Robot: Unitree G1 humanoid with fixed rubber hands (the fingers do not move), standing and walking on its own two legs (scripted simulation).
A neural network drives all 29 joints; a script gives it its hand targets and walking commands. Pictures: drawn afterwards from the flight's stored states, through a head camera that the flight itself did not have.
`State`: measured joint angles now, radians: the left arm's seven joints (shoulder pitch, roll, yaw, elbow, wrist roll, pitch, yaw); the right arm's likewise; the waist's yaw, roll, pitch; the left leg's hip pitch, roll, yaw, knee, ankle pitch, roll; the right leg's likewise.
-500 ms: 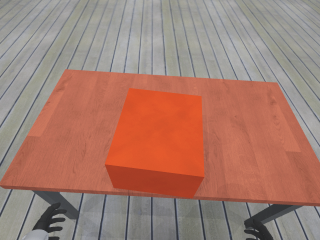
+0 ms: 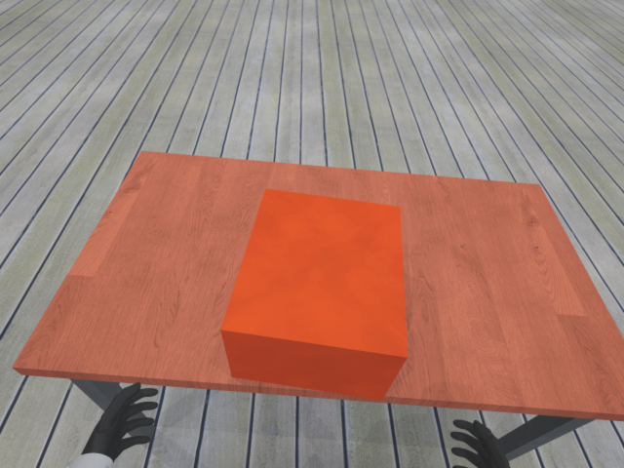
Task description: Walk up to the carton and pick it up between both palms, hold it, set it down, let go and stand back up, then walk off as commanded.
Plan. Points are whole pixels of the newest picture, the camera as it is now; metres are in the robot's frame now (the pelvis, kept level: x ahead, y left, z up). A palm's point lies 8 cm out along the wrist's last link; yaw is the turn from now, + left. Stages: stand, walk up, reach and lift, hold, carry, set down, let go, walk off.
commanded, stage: reach and lift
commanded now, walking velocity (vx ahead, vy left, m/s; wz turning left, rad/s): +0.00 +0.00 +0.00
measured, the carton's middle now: (320, 287) +0.43 +0.01 -0.09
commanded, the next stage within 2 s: none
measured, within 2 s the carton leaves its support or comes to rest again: neither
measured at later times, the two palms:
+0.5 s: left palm (96, 454) +0.14 +0.26 -0.04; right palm out of the picture +0.15 -0.20 -0.06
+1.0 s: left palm (108, 402) +0.19 +0.26 -0.02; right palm (468, 424) +0.21 -0.19 -0.04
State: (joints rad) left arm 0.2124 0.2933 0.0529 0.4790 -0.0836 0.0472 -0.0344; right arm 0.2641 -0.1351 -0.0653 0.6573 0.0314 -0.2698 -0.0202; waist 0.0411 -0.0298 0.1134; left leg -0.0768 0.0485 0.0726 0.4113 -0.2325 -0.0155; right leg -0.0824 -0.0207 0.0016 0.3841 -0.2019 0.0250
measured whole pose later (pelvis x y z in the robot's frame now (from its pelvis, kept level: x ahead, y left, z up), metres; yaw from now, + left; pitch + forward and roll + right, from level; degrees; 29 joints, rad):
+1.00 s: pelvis +0.01 +0.00 -0.01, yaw +4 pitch -4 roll -1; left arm 0.14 0.39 -0.09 0.56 -0.32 -0.39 -0.08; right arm 0.15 -0.09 0.01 0.65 0.20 -0.47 -0.09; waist 0.01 0.00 0.06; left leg -0.19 0.04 -0.01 0.56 -0.31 -0.02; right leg -0.15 -0.01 -0.04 0.49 -0.28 0.02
